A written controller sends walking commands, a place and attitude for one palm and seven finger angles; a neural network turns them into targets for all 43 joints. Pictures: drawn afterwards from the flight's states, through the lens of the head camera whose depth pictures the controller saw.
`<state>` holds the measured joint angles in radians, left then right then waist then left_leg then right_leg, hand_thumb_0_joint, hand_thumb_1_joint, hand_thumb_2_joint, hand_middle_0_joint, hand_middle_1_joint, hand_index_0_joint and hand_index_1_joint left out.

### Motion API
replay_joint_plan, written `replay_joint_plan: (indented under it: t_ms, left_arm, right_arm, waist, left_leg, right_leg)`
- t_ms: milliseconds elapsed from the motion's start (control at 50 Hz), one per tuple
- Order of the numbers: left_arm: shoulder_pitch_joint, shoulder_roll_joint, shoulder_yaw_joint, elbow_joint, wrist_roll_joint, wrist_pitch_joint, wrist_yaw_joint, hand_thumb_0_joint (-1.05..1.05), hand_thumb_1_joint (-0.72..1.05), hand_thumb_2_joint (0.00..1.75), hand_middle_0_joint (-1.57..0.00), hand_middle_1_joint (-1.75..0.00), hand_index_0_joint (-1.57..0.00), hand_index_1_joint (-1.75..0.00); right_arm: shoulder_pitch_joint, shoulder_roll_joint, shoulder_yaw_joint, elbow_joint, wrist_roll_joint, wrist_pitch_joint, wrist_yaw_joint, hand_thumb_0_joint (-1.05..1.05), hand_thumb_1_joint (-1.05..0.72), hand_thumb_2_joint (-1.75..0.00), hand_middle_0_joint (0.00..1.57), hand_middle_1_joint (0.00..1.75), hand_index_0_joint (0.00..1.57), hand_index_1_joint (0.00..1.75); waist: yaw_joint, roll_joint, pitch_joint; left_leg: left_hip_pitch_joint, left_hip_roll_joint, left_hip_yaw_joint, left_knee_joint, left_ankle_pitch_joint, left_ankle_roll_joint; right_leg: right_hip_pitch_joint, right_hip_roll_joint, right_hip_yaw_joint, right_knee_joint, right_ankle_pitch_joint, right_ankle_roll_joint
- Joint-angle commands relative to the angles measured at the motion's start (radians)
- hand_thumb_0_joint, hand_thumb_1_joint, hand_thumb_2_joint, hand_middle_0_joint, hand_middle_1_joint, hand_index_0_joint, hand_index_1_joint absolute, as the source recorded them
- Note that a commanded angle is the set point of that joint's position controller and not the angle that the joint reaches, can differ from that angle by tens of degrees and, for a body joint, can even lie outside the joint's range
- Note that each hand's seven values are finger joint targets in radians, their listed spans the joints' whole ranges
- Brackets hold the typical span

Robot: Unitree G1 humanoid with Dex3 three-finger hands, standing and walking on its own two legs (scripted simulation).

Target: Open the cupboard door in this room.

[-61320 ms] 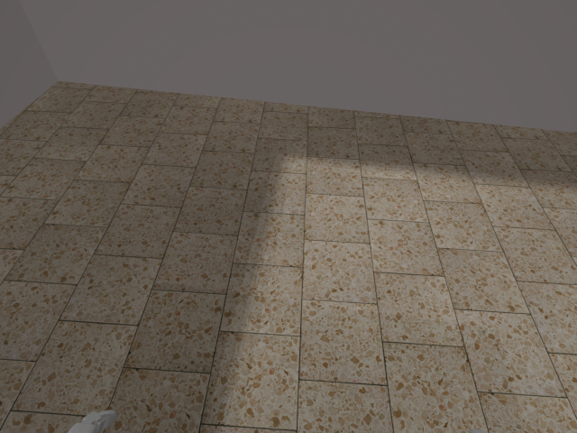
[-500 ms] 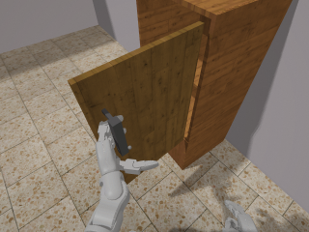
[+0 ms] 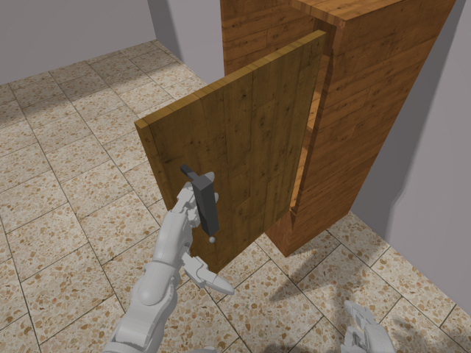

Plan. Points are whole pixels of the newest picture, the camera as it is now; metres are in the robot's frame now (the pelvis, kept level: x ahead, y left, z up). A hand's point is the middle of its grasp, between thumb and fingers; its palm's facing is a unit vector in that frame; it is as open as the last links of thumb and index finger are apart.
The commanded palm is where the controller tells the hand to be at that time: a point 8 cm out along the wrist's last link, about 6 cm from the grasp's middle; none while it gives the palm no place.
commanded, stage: slide the hand sideways off the handle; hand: left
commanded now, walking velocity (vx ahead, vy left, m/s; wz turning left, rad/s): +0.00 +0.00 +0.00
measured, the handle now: (199, 200) +0.35 +0.09 +0.07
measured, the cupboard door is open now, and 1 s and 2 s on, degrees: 98 98 98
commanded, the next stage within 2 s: draw the hand back to the body in 0.96 s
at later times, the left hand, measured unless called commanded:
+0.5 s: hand (192, 256) +0.25 +0.09 +0.06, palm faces -0.09 -1.00 +0.00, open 16.1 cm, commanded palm +0.23 +0.15 +0.06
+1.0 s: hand (158, 290) +0.20 +0.13 +0.06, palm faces -0.05 -1.00 -0.04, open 16.3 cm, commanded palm +0.19 +0.19 +0.06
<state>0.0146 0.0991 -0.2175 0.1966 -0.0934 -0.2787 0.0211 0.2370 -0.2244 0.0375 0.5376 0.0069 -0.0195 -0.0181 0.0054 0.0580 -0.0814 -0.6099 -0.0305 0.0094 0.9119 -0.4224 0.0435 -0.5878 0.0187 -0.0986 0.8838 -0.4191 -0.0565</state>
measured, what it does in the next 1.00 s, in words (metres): stands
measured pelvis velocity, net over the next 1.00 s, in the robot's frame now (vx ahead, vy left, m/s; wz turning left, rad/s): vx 0.02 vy -0.01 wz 0.00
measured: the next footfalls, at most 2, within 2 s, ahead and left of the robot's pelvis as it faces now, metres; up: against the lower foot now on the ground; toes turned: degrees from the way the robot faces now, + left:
none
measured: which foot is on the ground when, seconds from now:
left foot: down 0.00-1.00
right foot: down 0.00-1.00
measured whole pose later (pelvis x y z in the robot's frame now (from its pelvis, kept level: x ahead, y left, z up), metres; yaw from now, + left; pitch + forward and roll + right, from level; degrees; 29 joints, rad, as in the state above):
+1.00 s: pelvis +0.02 -0.01 -0.02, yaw +0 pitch +11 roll -1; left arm 0.56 0.19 0.00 -0.24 -0.20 -0.34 -0.17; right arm 0.26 -0.25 0.02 0.43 0.02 -0.09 -0.03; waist 0.01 0.05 -0.12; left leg -0.72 -0.01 -0.01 1.03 -0.50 0.02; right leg -0.69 0.04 -0.12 0.99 -0.49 -0.07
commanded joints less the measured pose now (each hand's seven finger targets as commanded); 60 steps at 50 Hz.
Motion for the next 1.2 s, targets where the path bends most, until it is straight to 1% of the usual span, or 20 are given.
replay_joint_plan:
  t_ms: [0,40,60,80,180,260,320,360,480,560,660,680,760,860,960,980,1040,1060,1140,1180]
  left_arm:
    - [-0.16,-0.09,0.026,-0.261,-0.059,-0.052,0.004,0.0,-0.5,0.3,-0.15,-0.3,-0.15,-0.3]
    - [-0.119,-0.079,0.028,-0.297,-0.008,-0.063,0.05,0.0,-0.5,0.3,-0.15,-0.3,-0.15,-0.3]
    - [-0.071,-0.051,0.041,-0.32,0.022,-0.07,0.067,0.0,-0.5,0.3,-0.15,-0.3,-0.15,-0.3]
    - [-0.054,-0.055,0.03,-0.329,0.044,-0.074,0.078,0.0,-0.5,0.3,-0.15,-0.3,-0.15,-0.3]
    - [-0.005,-0.006,0.06,-0.366,0.078,-0.078,0.083,0.0,-0.5,0.3,-0.15,-0.3,-0.15,-0.3]
    - [0.002,-0.004,0.059,-0.426,0.052,-0.067,0.057,0.0,-0.5,0.3,-0.15,-0.3,-0.15,-0.3]
    - [0.089,-0.001,0.08,-0.471,0.018,-0.067,0.035,0.0,-0.5,0.3,-0.15,-0.3,-0.15,-0.3]
    - [0.154,0.018,0.108,-0.46,0.003,-0.06,0.022,0.0,-0.5,0.3,-0.15,-0.3,-0.15,-0.3]
    - [0.263,0.028,0.109,-0.547,0.005,-0.063,-0.001,0.0,-0.5,0.3,-0.15,-0.3,-0.15,-0.3]
    - [0.358,0.081,0.167,-0.568,-0.006,-0.068,-0.023,0.0,-0.5,0.3,-0.15,-0.3,-0.15,-0.3]
    - [0.426,0.098,0.197,-0.63,-0.043,-0.091,-0.076,0.0,-0.5,0.3,-0.15,-0.3,-0.15,-0.3]
    - [0.441,0.099,0.197,-0.649,-0.052,-0.098,-0.087,0.0,-0.5,0.3,-0.15,-0.3,-0.15,-0.3]
    - [0.525,0.121,0.24,-0.644,-0.088,-0.106,-0.126,0.0,-0.5,0.3,-0.15,-0.3,-0.15,-0.3]
    - [0.514,0.151,0.257,-0.653,-0.105,-0.124,-0.179,0.0,-0.5,0.3,-0.15,-0.3,-0.15,-0.3]
    - [0.446,0.159,0.255,-0.681,-0.128,-0.137,-0.204,0.0,-0.5,0.3,-0.15,-0.3,-0.15,-0.3]
    - [0.456,0.175,0.28,-0.661,-0.129,-0.134,-0.2,0.0,-0.5,0.3,-0.15,-0.3,-0.15,-0.3]
    - [0.456,0.164,0.281,-0.648,-0.132,-0.119,-0.19,0.0,-0.5,0.3,-0.15,-0.3,-0.15,-0.3]
    - [0.477,0.203,0.321,-0.663,-0.133,-0.11,-0.183,0.0,-0.5,0.3,-0.15,-0.3,-0.15,-0.3]
    - [0.476,0.228,0.341,-0.743,-0.132,-0.068,-0.162,0.0,-0.5,0.3,-0.15,-0.3,-0.15,-0.3]
    - [0.52,0.212,0.343,-0.72,-0.14,-0.039,-0.163,0.0,-0.5,0.3,-0.15,-0.3,-0.15,-0.3]
  right_arm:
    - [-0.098,-0.096,-0.035,-0.185,0.016,-0.076,-0.005,0.0,-0.9,-0.9,0.2,0.3,0.2,0.3]
    - [-0.084,-0.094,-0.04,-0.195,0.006,-0.077,0.011,0.0,-0.9,-0.9,0.2,0.3,0.2,0.3]
    - [-0.08,-0.096,-0.044,-0.203,0.001,-0.076,0.019,0.0,-0.9,-0.9,0.2,0.3,0.2,0.3]
    - [-0.077,-0.093,-0.042,-0.209,-0.002,-0.073,0.026,0.0,-0.9,-0.9,0.2,0.3,0.2,0.3]
    - [-0.074,-0.095,-0.045,-0.228,-0.006,-0.056,0.034,0.0,-0.9,-0.9,0.2,0.3,0.2,0.3]
    - [-0.075,-0.096,-0.042,-0.239,-0.001,-0.055,0.021,0.0,-0.9,-0.9,0.2,0.3,0.2,0.3]
    - [-0.068,-0.093,-0.043,-0.245,0.002,-0.064,0.015,0.0,-0.9,-0.9,0.2,0.3,0.2,0.3]
    - [-0.063,-0.096,-0.042,-0.241,0.005,-0.067,0.011,0.0,-0.9,-0.9,0.2,0.3,0.2,0.3]
    - [-0.056,-0.094,-0.045,-0.259,0.003,-0.078,0.013,0.0,-0.9,-0.9,0.2,0.3,0.2,0.3]
    - [-0.04,-0.097,-0.048,-0.261,0.004,-0.079,0.009,0.0,-0.9,-0.9,0.2,0.3,0.2,0.3]
    - [-0.039,-0.099,-0.052,-0.268,0.008,-0.094,0.0,0.0,-0.9,-0.9,0.2,0.3,0.2,0.3]
    - [-0.04,-0.098,-0.053,-0.268,0.008,-0.1,0.001,0.0,-0.9,-0.9,0.2,0.3,0.2,0.3]
    - [-0.031,-0.102,-0.056,-0.268,0.011,-0.104,-0.004,0.0,-0.9,-0.9,0.2,0.3,0.2,0.3]
    - [-0.032,-0.112,-0.062,-0.267,0.015,-0.116,-0.013,0.0,-0.9,-0.9,0.2,0.3,0.2,0.3]
    - [-0.037,-0.119,-0.058,-0.273,0.015,-0.135,-0.025,0.0,-0.9,-0.9,0.2,0.3,0.2,0.3]
    - [-0.034,-0.118,-0.061,-0.269,0.017,-0.137,-0.027,0.0,-0.9,-0.9,0.2,0.3,0.2,0.3]
    - [-0.037,-0.116,-0.059,-0.273,0.02,-0.142,-0.029,0.0,-0.9,-0.9,0.2,0.3,0.2,0.3]
    - [-0.036,-0.117,-0.061,-0.276,0.023,-0.139,-0.03,0.0,-0.9,-0.9,0.2,0.3,0.2,0.3]
    - [-0.037,-0.109,-0.053,-0.287,0.031,-0.138,-0.033,0.0,-0.9,-0.9,0.2,0.3,0.2,0.3]
    - [-0.043,-0.104,-0.05,-0.285,0.035,-0.136,-0.036,0.0,-0.9,-0.9,0.2,0.3,0.2,0.3]
  waist:
    - [-0.012,-0.139,-0.179]
    - [-0.005,-0.123,-0.189]
    - [0.01,-0.082,-0.208]
    - [0.002,-0.082,-0.2]
    - [0.0,-0.072,-0.173]
    - [-0.012,-0.073,-0.183]
    - [-0.002,-0.065,-0.217]
    - [0.001,-0.097,-0.207]
    - [0.0,-0.063,-0.199]
    - [0.002,-0.099,-0.189]
    - [0.0,-0.068,-0.201]
    - [0.0,-0.041,-0.214]
    - [-0.003,-0.093,-0.204]
    - [-0.024,-0.076,-0.167]
    - [-0.032,-0.067,-0.177]
    - [-0.027,-0.075,-0.182]
    - [-0.017,-0.059,-0.188]
    - [-0.002,-0.063,-0.217]
    - [0.011,0.002,-0.244]
    - [0.007,-0.043,-0.209]
  left_leg:
    - [0.12,0.016,-0.069,-0.179,0.083,-0.021]
    - [0.125,0.02,-0.067,-0.176,0.115,-0.024]
    - [0.126,0.02,-0.062,-0.171,0.141,-0.024]
    - [0.122,0.022,-0.06,-0.164,0.147,-0.024]
    - [0.085,0.024,-0.052,-0.152,0.116,-0.024]
    - [0.087,0.023,-0.055,-0.144,0.102,-0.02]
    - [0.101,0.022,-0.051,-0.137,0.143,-0.023]
    - [0.085,0.022,-0.052,-0.132,0.159,-0.022]
    - [0.076,0.021,-0.049,-0.114,0.205,-0.025]
    - [0.046,0.018,-0.045,-0.096,0.212,-0.022]
    - [0.027,0.012,-0.039,-0.066,0.218,-0.021]
    - [0.028,0.011,-0.04,-0.06,0.228,-0.023]
    - [-0.016,0.007,-0.044,-0.037,0.215,-0.023]
    - [-0.056,0.008,-0.048,-0.007,0.162,-0.022]
    - [-0.078,0.007,-0.053,0.02,0.12,-0.02]
    - [-0.084,0.007,-0.05,0.025,0.11,-0.022]
    - [-0.082,0.006,-0.05,0.018,0.099,-0.022]
    - [-0.074,0.009,-0.05,0.012,0.11,-0.021]
    - [-0.001,0.01,-0.05,-0.042,0.152,-0.018]
    - [-0.003,0.013,-0.052,-0.056,0.152,-0.017]
  right_leg:
    - [0.076,-0.008,0.063,-0.175,0.088,0.019]
    - [0.068,-0.009,0.057,-0.148,0.115,0.015]
    - [0.073,-0.01,0.06,-0.133,0.133,0.011]
    - [0.061,-0.012,0.059,-0.125,0.142,0.011]
    - [0.055,-0.01,0.074,-0.121,0.122,0.007]
    - [0.058,-0.004,0.077,-0.126,0.112,0.01]
    - [0.081,-0.001,0.071,-0.117,0.165,0.013]
    - [0.094,0.002,0.073,-0.118,0.188,0.014]
    - [0.084,-0.001,0.07,-0.09,0.243,0.016]
    - [0.098,0.0,0.082,-0.089,0.27,0.018]
    - [0.101,-0.002,0.097,-0.081,0.299,0.025]
    - [0.101,-0.005,0.097,-0.072,0.316,0.026]
    - [0.114,-0.011,0.116,-0.075,0.35,0.039]
    - [0.059,-0.016,0.138,-0.083,0.257,0.043]
    - [0.028,-0.021,0.157,-0.093,0.154,0.043]
    - [0.026,-0.025,0.163,-0.098,0.139,0.046]
    - [0.023,-0.022,0.159,-0.1,0.101,0.042]
    - [0.05,-0.022,0.164,-0.105,0.107,0.041]
    - [0.093,-0.014,0.131,-0.106,0.161,0.035]
    - [0.103,-0.012,0.125,-0.124,0.177,0.041]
